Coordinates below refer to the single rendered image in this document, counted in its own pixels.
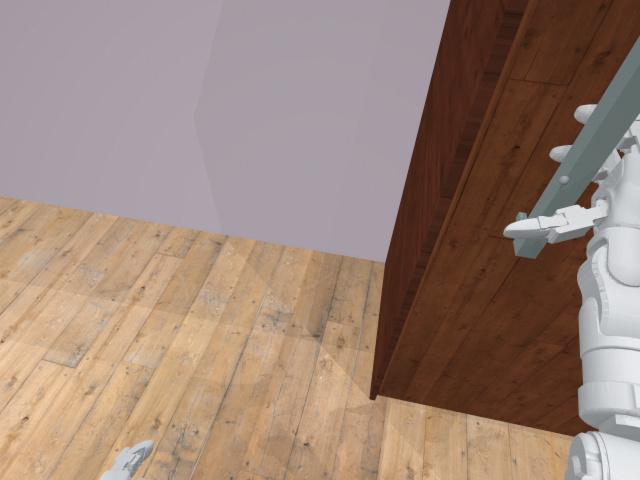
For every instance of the handle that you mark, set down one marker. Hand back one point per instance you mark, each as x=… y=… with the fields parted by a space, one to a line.
x=612 y=117

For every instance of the wardrobe door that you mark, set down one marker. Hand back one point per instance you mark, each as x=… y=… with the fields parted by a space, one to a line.
x=492 y=334

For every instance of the robot right hand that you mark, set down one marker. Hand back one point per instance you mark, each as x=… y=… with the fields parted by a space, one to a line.
x=619 y=182

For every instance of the robot left hand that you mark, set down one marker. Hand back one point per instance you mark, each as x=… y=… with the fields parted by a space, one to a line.
x=127 y=462

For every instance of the robot right forearm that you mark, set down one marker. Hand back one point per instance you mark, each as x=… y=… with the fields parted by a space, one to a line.
x=609 y=333

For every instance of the right robot upper arm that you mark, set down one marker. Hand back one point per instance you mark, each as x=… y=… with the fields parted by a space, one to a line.
x=599 y=456

